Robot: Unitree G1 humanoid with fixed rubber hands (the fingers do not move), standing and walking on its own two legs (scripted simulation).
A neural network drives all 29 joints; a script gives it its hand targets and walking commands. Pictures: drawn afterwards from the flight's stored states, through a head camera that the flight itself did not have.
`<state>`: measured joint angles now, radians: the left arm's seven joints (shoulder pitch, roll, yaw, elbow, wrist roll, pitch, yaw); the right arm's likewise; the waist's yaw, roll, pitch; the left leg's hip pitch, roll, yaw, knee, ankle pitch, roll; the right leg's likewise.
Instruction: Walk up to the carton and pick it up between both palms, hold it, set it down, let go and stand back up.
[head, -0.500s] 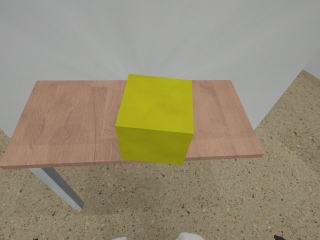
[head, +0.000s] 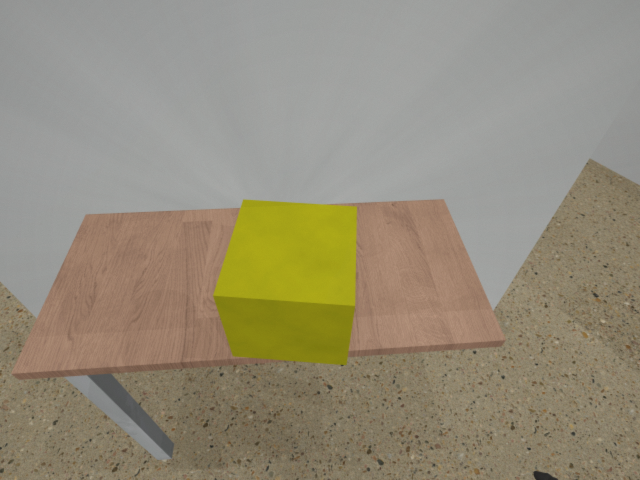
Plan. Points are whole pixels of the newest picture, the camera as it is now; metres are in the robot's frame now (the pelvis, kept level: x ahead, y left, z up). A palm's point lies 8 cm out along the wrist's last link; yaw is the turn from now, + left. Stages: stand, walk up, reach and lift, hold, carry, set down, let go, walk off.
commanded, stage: walk up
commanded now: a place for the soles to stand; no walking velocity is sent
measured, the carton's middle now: (294, 281) +0.43 +0.04 -0.04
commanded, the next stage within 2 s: none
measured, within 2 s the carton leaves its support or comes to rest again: neither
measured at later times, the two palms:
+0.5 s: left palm out of the picture +0.13 +0.28 -0.11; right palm out of the picture +0.10 -0.32 -0.12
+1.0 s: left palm out of the picture +0.13 +0.28 -0.12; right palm out of the picture +0.13 -0.32 -0.12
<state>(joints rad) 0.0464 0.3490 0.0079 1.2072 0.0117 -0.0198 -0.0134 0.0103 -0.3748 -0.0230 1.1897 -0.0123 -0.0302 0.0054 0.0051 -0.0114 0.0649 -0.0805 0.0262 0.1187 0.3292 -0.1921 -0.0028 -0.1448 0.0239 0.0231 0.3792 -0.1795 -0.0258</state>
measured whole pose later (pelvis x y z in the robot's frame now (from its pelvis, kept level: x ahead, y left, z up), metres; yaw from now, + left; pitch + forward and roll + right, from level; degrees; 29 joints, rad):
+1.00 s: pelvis +0.04 -0.02 +0.00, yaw +0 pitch -2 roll +0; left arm 0.07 0.35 0.02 1.14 0.01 -0.01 0.01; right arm 0.05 -0.37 -0.02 1.14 -0.02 -0.01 -0.01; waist 0.00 -0.01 0.06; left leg -0.04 0.06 0.11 0.33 -0.25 -0.04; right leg -0.10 0.06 0.01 0.36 -0.23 -0.06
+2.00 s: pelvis +0.04 +0.01 +0.00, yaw +0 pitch -2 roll +0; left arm 0.08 0.35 0.02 1.11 0.01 -0.02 0.02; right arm 0.08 -0.36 -0.03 1.11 -0.01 0.01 0.00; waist -0.01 0.00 0.08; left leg -0.03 0.02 0.12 0.32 -0.25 0.01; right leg -0.09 0.01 0.03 0.37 -0.23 -0.01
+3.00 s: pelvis -0.01 +0.01 +0.00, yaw +1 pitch -6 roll +0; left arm 0.20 0.26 0.07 0.37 -0.04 0.27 -0.03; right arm 0.31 -0.13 -0.06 0.32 -0.01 0.05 -0.03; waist 0.02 -0.01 0.11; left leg -0.08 0.02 0.11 0.41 -0.22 0.02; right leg -0.13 0.01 0.02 0.43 -0.20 -0.01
